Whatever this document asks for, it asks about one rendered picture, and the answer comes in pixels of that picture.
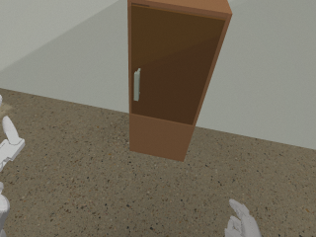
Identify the cupboard door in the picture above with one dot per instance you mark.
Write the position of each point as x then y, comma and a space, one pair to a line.
174, 51

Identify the handle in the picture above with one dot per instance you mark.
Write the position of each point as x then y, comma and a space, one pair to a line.
136, 85

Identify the robot right hand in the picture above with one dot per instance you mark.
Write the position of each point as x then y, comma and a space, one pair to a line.
247, 227

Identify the robot left forearm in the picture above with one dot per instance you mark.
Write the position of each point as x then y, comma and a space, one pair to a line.
4, 210

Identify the robot left hand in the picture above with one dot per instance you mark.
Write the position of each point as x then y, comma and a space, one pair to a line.
11, 147

